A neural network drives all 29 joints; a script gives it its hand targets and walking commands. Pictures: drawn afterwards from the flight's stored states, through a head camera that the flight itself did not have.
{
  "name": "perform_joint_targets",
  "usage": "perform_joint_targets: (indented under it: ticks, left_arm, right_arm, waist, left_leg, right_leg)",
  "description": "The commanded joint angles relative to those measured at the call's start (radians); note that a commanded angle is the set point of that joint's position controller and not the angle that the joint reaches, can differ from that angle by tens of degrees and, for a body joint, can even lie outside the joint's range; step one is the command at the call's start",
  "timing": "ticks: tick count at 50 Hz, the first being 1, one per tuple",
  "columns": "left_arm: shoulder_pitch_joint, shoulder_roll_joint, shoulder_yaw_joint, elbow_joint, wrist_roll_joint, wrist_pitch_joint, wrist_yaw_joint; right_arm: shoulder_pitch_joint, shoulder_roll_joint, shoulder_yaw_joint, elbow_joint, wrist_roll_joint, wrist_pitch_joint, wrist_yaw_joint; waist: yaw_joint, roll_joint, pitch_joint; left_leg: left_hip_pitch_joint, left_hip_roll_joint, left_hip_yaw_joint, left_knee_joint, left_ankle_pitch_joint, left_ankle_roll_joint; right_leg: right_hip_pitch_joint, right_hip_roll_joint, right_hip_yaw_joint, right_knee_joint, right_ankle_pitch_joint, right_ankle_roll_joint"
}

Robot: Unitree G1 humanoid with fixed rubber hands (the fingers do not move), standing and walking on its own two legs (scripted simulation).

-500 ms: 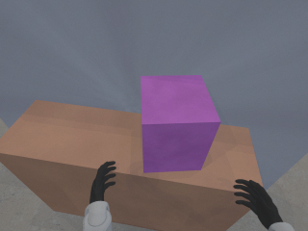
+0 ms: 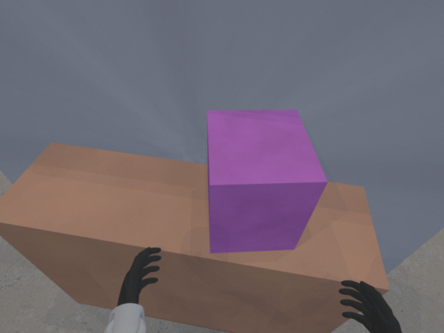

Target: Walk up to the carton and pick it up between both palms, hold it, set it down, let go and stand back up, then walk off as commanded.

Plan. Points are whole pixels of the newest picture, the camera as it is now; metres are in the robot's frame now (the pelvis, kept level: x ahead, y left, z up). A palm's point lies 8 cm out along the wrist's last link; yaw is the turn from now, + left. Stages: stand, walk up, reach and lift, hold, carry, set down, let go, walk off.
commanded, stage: set down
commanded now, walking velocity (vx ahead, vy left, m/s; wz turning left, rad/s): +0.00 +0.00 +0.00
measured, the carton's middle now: (252, 182) +0.45 +0.00 +0.00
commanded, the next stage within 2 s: let go in 1.10 s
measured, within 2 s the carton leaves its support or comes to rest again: neither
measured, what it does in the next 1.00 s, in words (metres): stands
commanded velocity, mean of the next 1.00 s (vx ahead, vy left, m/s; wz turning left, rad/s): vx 0.00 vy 0.00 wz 0.00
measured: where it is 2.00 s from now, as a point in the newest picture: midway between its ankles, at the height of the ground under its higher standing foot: outside the picture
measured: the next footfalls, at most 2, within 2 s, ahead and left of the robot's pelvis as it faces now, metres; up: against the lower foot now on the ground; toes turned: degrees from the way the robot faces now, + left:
none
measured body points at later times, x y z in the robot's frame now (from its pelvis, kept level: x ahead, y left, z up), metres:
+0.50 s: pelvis +0.01 +0.01 +0.00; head +0.03 +0.03 +0.45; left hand +0.20 +0.22 -0.05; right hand +0.19 -0.22 -0.06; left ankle -0.02 +0.14 -0.75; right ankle +0.02 -0.11 -0.75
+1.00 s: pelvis +0.02 +0.01 +0.00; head +0.04 +0.04 +0.45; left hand +0.19 +0.24 -0.08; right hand +0.18 -0.20 -0.09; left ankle -0.02 +0.14 -0.75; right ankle +0.02 -0.11 -0.75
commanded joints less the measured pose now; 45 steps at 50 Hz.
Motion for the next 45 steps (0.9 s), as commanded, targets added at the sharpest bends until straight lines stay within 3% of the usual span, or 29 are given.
perform_joint_targets:
  ticks: [1,4,5,9,15,16,17,26,30,38,45]
  left_arm:
    - [0.026,0.068,-0.028,-0.002,-0.084,-0.034,-0.03]
    - [0.011,0.079,-0.03,-0.012,-0.092,-0.025,-0.036]
    - [0.019,0.074,-0.037,-0.037,-0.094,-0.025,-0.029]
    - [-0.003,0.089,-0.035,0.01,-0.105,-0.012,-0.039]
    - [-0.003,0.118,-0.021,0.035,-0.109,0.006,-0.055]
    - [0.002,0.112,-0.026,0.001,-0.109,0.005,-0.051]
    - [-0.008,0.125,-0.024,0.023,-0.113,0.009,-0.059]
    - [0.026,0.16,0.005,0.022,-0.114,0.007,-0.083]
    - [0.02,0.176,0.013,0.079,-0.114,0.02,-0.103]
    - [0.0,0.197,0.029,0.087,-0.108,0.023,-0.116]
    - [-0.044,0.231,0.043,0.148,-0.116,0.041,-0.137]
  right_arm:
    - [-0.04,-0.09,-0.116,-0.073,-0.054,-0.041,-0.03]
    - [-0.048,-0.082,-0.121,-0.058,-0.065,-0.035,-0.037]
    - [-0.047,-0.085,-0.126,-0.074,-0.061,-0.037,-0.032]
    - [-0.064,-0.071,-0.127,-0.066,-0.081,-0.026,-0.036]
    - [-0.048,-0.047,-0.128,-0.028,-0.105,-0.015,-0.054]
    - [-0.05,-0.051,-0.126,-0.048,-0.099,-0.019,-0.05]
    - [-0.05,-0.038,-0.13,-0.033,-0.11,-0.016,-0.058]
    - [-0.021,-0.017,-0.117,-0.013,-0.131,-0.046,-0.084]
    - [-0.021,0.002,-0.116,0.032,-0.152,-0.045,-0.102]
    - [-0.038,0.025,-0.114,0.076,-0.166,-0.064,-0.118]
    - [-0.073,0.047,-0.112,0.116,-0.195,-0.069,-0.138]
  waist:
    - [-0.075,-0.059,-0.016]
    - [-0.077,-0.064,-0.022]
    - [-0.074,-0.039,-0.032]
    - [-0.066,-0.047,-0.008]
    - [-0.077,-0.044,0.002]
    - [-0.067,-0.024,-0.01]
    - [-0.079,-0.037,-0.002]
    - [-0.073,-0.029,-0.046]
    - [-0.084,-0.029,-0.024]
    - [-0.078,0.009,-0.025]
    - [-0.082,0.004,-0.013]
  left_leg:
    - [0.076,-0.073,0.026,-0.11,0.125,0.03]
    - [0.072,-0.07,0.025,-0.111,0.118,0.031]
    - [0.082,-0.067,0.022,-0.111,0.131,0.027]
    - [0.059,-0.066,0.026,-0.115,0.088,0.031]
    - [0.066,-0.069,0.03,-0.11,0.094,0.032]
    - [0.072,-0.068,0.029,-0.11,0.105,0.029]
    - [0.066,-0.069,0.027,-0.109,0.092,0.032]
    - [0.083,-0.071,0.03,-0.086,0.185,0.026]
    - [0.089,-0.075,0.035,-0.08,0.177,0.025]
    - [0.11,-0.07,0.038,-0.062,0.225,0.016]
    - [0.103,-0.072,0.046,-0.053,0.199,0.022]
  right_leg:
    - [0.12,-0.047,0.009,-0.1,0.03,-0.009]
    - [0.119,-0.045,0.003,-0.097,0.015,-0.008]
    - [0.115,-0.044,-0.005,-0.095,0.013,-0.013]
    - [0.103,-0.046,0.001,-0.103,-0.032,-0.011]
    - [0.116,-0.053,-0.002,-0.102,-0.012,-0.003]
    - [0.116,-0.051,-0.006,-0.097,-0.006,-0.007]
    - [0.12,-0.053,-0.006,-0.099,-0.009,-0.003]
    - [0.171,-0.053,-0.014,-0.073,0.136,0.007]
    - [0.167,-0.056,-0.014,-0.079,0.132,0.01]
    - [0.15,-0.044,-0.025,-0.068,0.138,0.008]
    - [0.135,-0.052,-0.023,-0.071,0.111,0.009]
